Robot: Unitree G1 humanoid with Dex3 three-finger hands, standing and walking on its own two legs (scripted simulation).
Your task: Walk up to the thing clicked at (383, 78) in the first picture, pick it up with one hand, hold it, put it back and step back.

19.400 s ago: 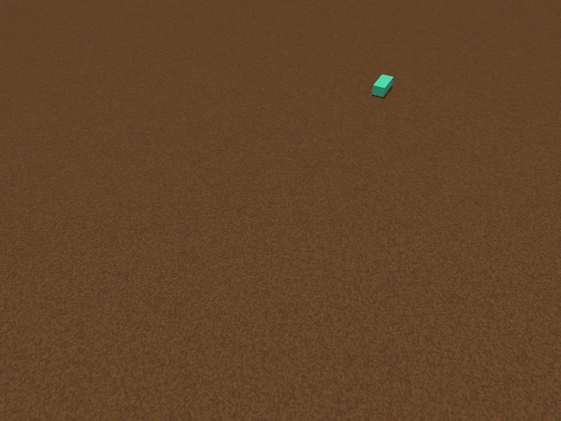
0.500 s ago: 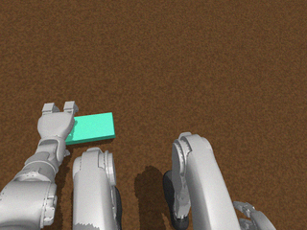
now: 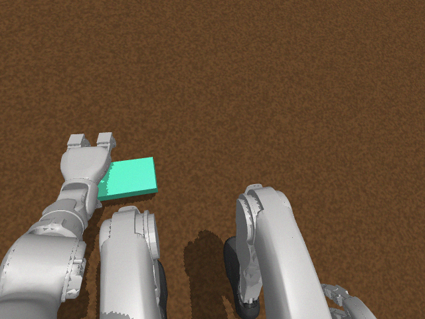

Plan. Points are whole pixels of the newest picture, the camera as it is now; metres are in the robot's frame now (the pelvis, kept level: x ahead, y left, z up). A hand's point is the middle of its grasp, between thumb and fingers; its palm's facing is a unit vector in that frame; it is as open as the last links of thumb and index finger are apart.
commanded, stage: approach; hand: left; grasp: from above
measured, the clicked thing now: (121, 179) +0.43 +0.18 -0.31
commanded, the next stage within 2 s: rest palm in 0.52 s
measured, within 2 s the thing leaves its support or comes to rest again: neither
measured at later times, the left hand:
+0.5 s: hand (99, 179) +0.41 +0.20 -0.19, palm faces -0.49 -0.04 -0.87, open 14.1 cm
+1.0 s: hand (105, 179) +0.42 +0.20 -0.23, palm faces -0.49 -0.05 -0.87, open 14.3 cm
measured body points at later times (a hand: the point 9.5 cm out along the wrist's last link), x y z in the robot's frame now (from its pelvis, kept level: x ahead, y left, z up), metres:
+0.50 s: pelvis +0.00 +0.00 +0.00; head +0.22 +0.02 +0.39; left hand +0.43 +0.20 -0.14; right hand +0.02 -0.26 -0.13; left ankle +0.08 +0.12 -0.31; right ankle +0.10 -0.12 -0.31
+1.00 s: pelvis +0.00 +0.00 -0.02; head +0.24 +0.04 +0.36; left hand +0.44 +0.20 -0.18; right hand +0.02 -0.27 -0.13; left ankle +0.08 +0.12 -0.31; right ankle +0.10 -0.12 -0.31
